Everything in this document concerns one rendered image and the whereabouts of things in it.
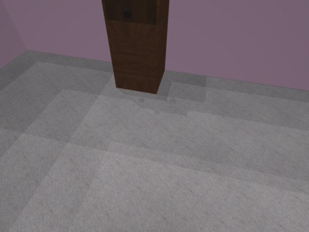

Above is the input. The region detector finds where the handle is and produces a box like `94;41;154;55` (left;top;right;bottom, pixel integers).
124;9;132;18

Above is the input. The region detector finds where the cabinet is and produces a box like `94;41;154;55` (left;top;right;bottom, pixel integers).
101;0;169;94

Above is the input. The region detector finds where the drawer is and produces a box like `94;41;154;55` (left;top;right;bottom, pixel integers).
105;0;157;25

